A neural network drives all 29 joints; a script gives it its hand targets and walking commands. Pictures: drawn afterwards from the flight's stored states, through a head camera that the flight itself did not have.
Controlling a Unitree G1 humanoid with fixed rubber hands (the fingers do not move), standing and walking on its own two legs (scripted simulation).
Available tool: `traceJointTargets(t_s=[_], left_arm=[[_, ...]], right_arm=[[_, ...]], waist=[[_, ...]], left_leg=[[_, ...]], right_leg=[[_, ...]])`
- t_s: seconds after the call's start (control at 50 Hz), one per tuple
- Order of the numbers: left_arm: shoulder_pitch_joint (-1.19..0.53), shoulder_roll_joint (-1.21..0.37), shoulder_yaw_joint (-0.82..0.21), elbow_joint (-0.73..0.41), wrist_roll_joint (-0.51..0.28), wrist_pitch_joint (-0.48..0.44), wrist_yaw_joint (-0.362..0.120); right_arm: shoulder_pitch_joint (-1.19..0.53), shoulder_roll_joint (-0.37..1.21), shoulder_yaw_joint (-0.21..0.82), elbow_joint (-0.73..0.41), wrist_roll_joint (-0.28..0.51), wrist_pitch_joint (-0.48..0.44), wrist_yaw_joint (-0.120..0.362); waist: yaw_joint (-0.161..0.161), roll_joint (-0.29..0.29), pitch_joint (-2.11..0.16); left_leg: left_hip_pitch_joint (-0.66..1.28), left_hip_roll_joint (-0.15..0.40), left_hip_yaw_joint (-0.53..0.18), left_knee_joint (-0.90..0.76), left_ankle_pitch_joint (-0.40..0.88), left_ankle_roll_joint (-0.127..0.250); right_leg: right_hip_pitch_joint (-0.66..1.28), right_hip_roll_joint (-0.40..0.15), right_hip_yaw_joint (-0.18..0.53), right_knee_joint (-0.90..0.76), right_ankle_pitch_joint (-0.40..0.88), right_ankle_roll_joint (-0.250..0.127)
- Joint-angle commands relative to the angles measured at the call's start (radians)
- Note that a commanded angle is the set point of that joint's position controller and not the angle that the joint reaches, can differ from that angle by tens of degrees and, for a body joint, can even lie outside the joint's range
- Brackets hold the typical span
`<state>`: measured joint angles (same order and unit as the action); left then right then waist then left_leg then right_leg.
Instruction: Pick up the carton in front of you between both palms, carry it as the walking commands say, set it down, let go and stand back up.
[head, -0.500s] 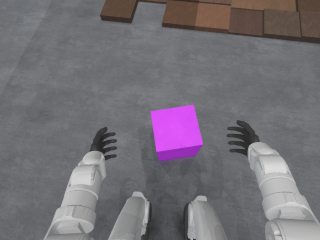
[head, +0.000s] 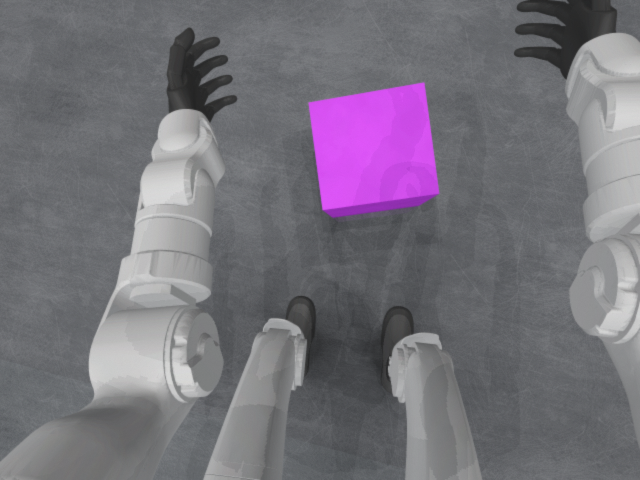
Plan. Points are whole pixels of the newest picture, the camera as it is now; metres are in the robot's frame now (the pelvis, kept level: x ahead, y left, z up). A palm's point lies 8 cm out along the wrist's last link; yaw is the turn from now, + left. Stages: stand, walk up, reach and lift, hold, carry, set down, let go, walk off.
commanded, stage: reach and lift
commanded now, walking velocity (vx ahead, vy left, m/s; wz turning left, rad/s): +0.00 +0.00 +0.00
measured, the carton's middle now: (371, 161) +0.54 +0.00 -0.53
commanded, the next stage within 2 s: none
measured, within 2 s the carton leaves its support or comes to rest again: leaves its support in 1.82 s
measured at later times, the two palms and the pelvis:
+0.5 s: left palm (249, 144) +0.50 +0.19 -0.28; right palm (505, 119) +0.56 -0.19 -0.28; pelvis +0.00 +0.02 -0.12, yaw +2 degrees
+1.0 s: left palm (276, 168) +0.50 +0.19 -0.46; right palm (463, 146) +0.56 -0.17 -0.47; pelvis -0.04 +0.01 -0.28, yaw +3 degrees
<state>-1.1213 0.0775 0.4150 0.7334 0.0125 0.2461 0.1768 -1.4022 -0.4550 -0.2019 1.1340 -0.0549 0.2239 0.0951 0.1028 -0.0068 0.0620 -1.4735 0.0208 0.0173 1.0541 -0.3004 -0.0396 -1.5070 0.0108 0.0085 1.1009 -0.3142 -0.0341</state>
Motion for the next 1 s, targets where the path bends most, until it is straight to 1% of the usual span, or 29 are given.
traceJointTargets(t_s=[0.0,0.08,0.12,0.16,0.22,0.28,0.32,0.38,0.46,0.52,0.56,0.6,0.66,0.74,0.8,0.84,0.9,0.92,0.94,0.98], left_arm=[[-0.198,0.079,0.029,-0.128,0.027,-0.033,-0.013],[-0.153,0.047,0.068,-0.137,0.066,-0.062,-0.037],[-0.134,0.029,0.09,-0.134,0.089,-0.081,-0.049],[-0.123,0.016,0.111,-0.127,0.112,-0.1,-0.057],[-0.12,0.005,0.13,-0.112,0.132,-0.122,-0.062],[-0.135,0.007,0.129,-0.091,0.131,-0.135,-0.059],[-0.157,0.017,0.12,-0.079,0.12,-0.14,-0.051],[-0.201,0.041,0.085,-0.062,0.081,-0.14,-0.029],[-0.284,0.09,0.016,-0.041,-0.001,-0.128,0.006],[-0.349,0.128,-0.032,-0.019,-0.064,-0.112,0.026],[-0.395,0.151,-0.058,0.004,-0.102,-0.102,0.032],[-0.448,0.171,-0.075,0.033,-0.13,-0.094,0.035],[-0.537,0.205,-0.09,0.058,-0.157,-0.09,0.037],[-0.62,0.236,-0.097,0.126,-0.172,-0.093,0.034],[-0.658,0.248,-0.097,0.183,-0.173,-0.104,0.025],[-0.677,0.256,-0.099,0.216,-0.173,-0.116,0.019],[-0.706,0.274,-0.109,0.231,-0.183,-0.137,0.015],[-0.716,0.285,-0.115,0.23,-0.183,-0.144,0.015],[-0.726,0.285,-0.121,0.231,-0.185,-0.15,0.017],[-0.74,0.28,-0.132,0.215,-0.189,-0.156,0.022]], right_arm=[[-0.296,-0.117,-0.034,-0.107,-0.036,-0.033,0.011],[-0.257,-0.072,-0.078,-0.13,-0.086,-0.053,0.025],[-0.233,-0.042,-0.104,-0.138,-0.109,-0.066,0.03],[-0.212,-0.016,-0.128,-0.141,-0.128,-0.078,0.03],[-0.188,0.005,-0.152,-0.133,-0.144,-0.094,0.021],[-0.175,-0.002,-0.152,-0.118,-0.139,-0.107,0.003],[-0.186,-0.02,-0.133,-0.114,-0.118,-0.115,-0.011],[-0.236,-0.06,-0.077,-0.117,-0.063,-0.123,-0.03],[-0.34,-0.131,0.031,-0.124,0.038,-0.122,-0.051],[-0.424,-0.177,0.114,-0.111,0.11,-0.11,-0.063],[-0.474,-0.195,0.158,-0.09,0.145,-0.101,-0.067],[-0.52,-0.206,0.192,-0.061,0.171,-0.092,-0.069],[-0.594,-0.23,0.228,-0.032,0.197,-0.084,-0.071],[-0.663,-0.248,0.264,0.032,0.219,-0.078,-0.073],[-0.697,-0.249,0.289,0.079,0.233,-0.084,-0.07],[-0.715,-0.248,0.306,0.099,0.242,-0.093,-0.069],[-0.75,-0.255,0.33,0.089,0.261,-0.109,-0.072],[-0.765,-0.258,0.325,0.064,0.267,-0.114,-0.075],[-0.776,-0.262,0.328,0.056,0.279,-0.119,-0.077],[-0.789,-0.274,0.339,0.046,0.296,-0.126,-0.077]], waist=[[0.017,-0.145,-1.127],[0.006,-0.153,-1.11],[-0.002,-0.152,-1.066],[-0.008,-0.146,-1.028],[-0.017,-0.128,-0.995],[-0.03,-0.101,-0.987],[-0.029,-0.087,-1.002],[-0.028,-0.087,-1.066],[-0.02,-0.109,-1.169],[-0.01,-0.144,-1.207],[-0.005,-0.166,-1.19],[-0.001,-0.176,-1.149],[0.004,-0.175,-1.113],[0.009,-0.161,-1.015],[0.012,-0.149,-0.933],[0.014,-0.144,-0.893],[0.02,-0.146,-0.908],[0.012,-0.139,-0.908],[0.014,-0.123,-0.907],[0.017,-0.107,-0.908]], left_leg=[[0.352,-0.102,0.07,-0.047,0.334,-0.032],[0.273,-0.107,0.061,-0.045,0.42,-0.035],[0.207,-0.107,0.055,-0.032,0.428,-0.038],[0.137,-0.108,0.052,-0.007,0.417,-0.042],[0.049,-0.111,0.054,0.061,0.38,-0.049],[0.012,-0.112,0.057,0.173,0.349,-0.059],[-0.005,-0.113,0.058,0.254,0.338,-0.065],[-0.011,-0.113,0.055,0.372,0.339,-0.067],[0.033,-0.113,0.053,0.523,0.317,-0.056],[0.009,-0.109,0.068,0.61,0.246,-0.049],[-0.037,-0.102,0.077,0.657,0.184,-0.044],[-0.08,-0.093,0.083,0.701,0.122,-0.04],[-0.111,-0.079,0.09,0.762,0.052,-0.034],[-0.161,-0.064,0.094,0.833,-0.023,-0.029],[-0.196,-0.057,0.095,0.883,-0.04,-0.027],[-0.214,-0.054,0.094,0.914,-0.029,-0.026],[-0.209,-0.054,0.097,0.957,0.022,-0.025],[-0.185,-0.055,0.093,0.971,0.038,-0.021],[-0.167,-0.058,0.094,0.984,0.062,-0.02],[-0.167,-0.063,0.098,1.003,0.101,-0.023]], right_leg=[[0.808,0.046,0.039,-0.042,0.519,0.037],[0.82,0.039,0.059,-0.022,0.676,0.033],[0.79,0.033,0.07,-0.004,0.721,0.032],[0.747,0.028,0.078,0.025,0.74,0.034],[0.646,0.028,0.077,0.093,0.701,0.039],[0.474,0.037,0.064,0.182,0.592,0.043],[0.37,0.044,0.057,0.25,0.53,0.043],[0.269,0.05,0.041,0.361,0.467,0.043],[0.167,0.049,0.009,0.511,0.35,0.045],[0.137,0.039,-0.004,0.599,0.268,0.046],[0.126,0.029,-0.006,0.646,0.214,0.046],[0.104,0.019,-0.003,0.685,0.15,0.045],[0.084,0.006,0.005,0.736,0.071,0.042],[0.043,-0.011,0.023,0.791,-0.013,0.038],[0.008,-0.022,0.04,0.83,-0.033,0.037],[-0.008,-0.027,0.049,0.858,-0.021,0.038],[0.022,-0.027,0.058,0.905,0.041,0.042],[-0.004,-0.021,0.054,0.915,0.052,0.044],[-0.01,-0.02,0.056,0.926,0.069,0.042],[0.013,-0.018,0.062,0.951,0.113,0.036]])
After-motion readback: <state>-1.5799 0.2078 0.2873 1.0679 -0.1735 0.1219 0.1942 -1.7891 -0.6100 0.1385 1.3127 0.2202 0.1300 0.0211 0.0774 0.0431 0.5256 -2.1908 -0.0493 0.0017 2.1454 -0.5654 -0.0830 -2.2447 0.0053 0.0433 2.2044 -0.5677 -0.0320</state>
